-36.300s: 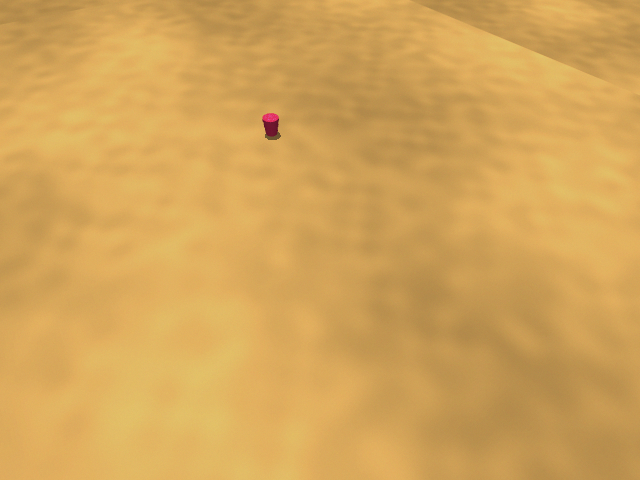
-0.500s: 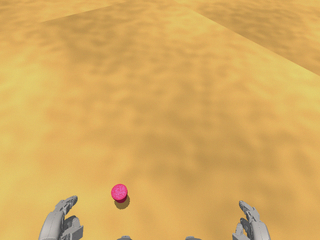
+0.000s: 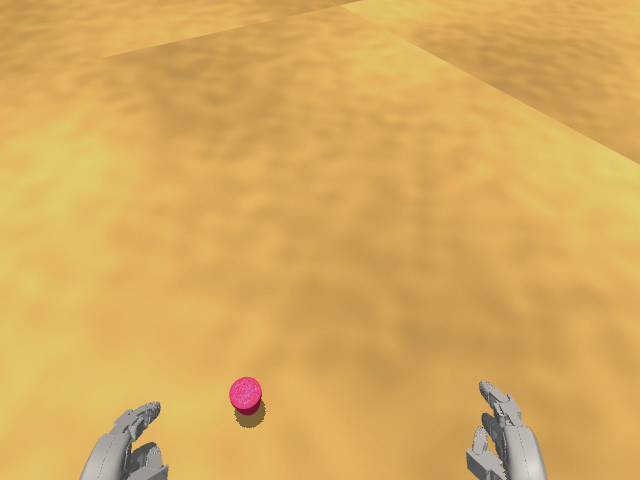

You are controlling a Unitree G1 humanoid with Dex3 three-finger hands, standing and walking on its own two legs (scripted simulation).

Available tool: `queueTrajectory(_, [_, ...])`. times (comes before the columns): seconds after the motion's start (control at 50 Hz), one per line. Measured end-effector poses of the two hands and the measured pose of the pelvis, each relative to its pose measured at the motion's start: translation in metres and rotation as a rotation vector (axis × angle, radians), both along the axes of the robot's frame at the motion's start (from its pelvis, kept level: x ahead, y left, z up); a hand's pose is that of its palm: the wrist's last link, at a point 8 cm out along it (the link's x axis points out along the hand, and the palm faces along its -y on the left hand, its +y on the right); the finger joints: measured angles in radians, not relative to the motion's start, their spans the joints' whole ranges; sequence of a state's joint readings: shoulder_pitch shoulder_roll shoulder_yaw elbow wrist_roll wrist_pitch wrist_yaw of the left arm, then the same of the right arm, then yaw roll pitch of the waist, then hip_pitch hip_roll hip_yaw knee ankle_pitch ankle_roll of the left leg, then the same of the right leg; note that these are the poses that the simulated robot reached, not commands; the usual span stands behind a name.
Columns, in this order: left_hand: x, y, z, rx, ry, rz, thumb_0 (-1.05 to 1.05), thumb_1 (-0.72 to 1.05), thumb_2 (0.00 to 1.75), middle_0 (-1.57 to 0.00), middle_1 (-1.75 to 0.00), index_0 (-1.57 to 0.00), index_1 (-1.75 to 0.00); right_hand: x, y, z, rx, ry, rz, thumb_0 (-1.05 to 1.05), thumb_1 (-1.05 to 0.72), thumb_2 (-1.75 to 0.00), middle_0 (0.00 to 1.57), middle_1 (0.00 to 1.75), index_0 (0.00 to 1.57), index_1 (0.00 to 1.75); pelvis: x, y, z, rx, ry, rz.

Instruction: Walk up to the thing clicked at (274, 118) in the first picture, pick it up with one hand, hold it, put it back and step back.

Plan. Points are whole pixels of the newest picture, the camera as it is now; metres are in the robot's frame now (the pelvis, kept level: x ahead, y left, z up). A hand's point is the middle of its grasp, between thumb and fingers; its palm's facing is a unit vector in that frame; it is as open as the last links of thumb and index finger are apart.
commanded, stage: home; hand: left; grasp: from above
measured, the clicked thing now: (247, 398) +0.46 +0.18 -0.67
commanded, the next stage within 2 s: stand in 1.56 s
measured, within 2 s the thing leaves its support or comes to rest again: neither
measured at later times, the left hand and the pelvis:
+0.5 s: hand (168, 474) +0.16 +0.17 -0.05, palm faces +0.04 -0.98 -0.20, open 7.4 cm; pelvis +0.00 +0.00 +0.00, yaw +0 degrees
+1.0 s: hand (167, 470) +0.16 +0.18 -0.05, palm faces +0.04 -0.98 -0.20, open 7.4 cm; pelvis +0.00 +0.00 +0.00, yaw +0 degrees
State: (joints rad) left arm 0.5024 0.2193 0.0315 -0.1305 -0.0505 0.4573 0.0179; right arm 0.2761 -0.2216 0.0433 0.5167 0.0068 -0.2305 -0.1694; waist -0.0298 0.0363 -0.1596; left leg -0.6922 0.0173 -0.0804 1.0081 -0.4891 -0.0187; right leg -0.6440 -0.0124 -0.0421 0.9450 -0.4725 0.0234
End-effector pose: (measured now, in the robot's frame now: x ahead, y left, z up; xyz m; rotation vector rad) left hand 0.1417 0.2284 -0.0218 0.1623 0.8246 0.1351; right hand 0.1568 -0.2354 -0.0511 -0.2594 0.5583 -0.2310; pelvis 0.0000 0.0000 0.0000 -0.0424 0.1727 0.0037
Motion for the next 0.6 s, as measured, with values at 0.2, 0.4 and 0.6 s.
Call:
queueTrajectory(0.2, [0.003, 0.000, 0.000, 0.006, 0.002, -0.012, 0.01, 0.91, 0.90, -0.20, -0.30, -0.20, -0.30, -0.014, -0.003, -0.008, 0.009, 0.032, -0.031, 0.01, -0.90, -0.90, 0.20, 0.30, 0.20, 0.30, 0.000, 0.001, -0.001, 0.001, -0.001, -0.007])
queueTrajectory(0.4, [0.002, -0.003, 0.001, 0.002, 0.000, -0.015, 0.01, 0.91, 0.90, -0.20, -0.30, -0.20, -0.30, -0.016, -0.007, -0.008, 0.006, 0.026, -0.037, 0.01, -0.90, -0.90, 0.20, 0.30, 0.20, 0.30, -0.001, -0.001, -0.001, 0.003, 0.000, -0.009])
queueTrajectory(0.6, [0.001, -0.005, 0.000, 0.000, 0.002, -0.012, 0.01, 0.91, 0.90, -0.20, -0.30, -0.20, -0.30, -0.010, -0.010, -0.005, -0.001, 0.006, -0.031, 0.01, -0.90, -0.90, 0.20, 0.30, 0.20, 0.30, -0.002, -0.003, -0.002, 0.003, -0.001, -0.007])
